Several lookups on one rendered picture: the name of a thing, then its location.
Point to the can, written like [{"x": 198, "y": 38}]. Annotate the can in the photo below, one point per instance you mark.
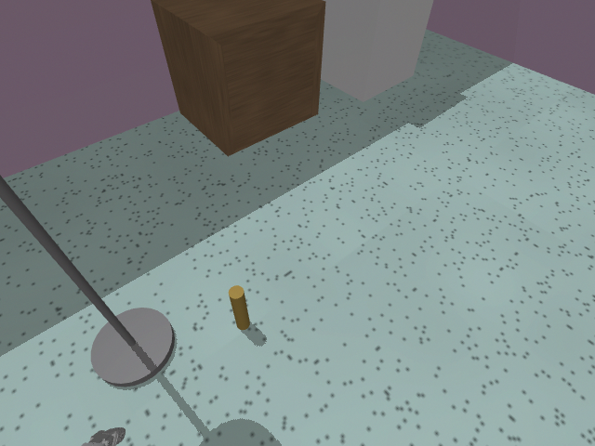
[{"x": 237, "y": 297}]

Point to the floor lamp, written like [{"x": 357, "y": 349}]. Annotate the floor lamp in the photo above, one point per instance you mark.
[{"x": 133, "y": 346}]

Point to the left robot hand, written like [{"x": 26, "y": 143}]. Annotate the left robot hand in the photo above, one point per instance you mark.
[{"x": 110, "y": 437}]

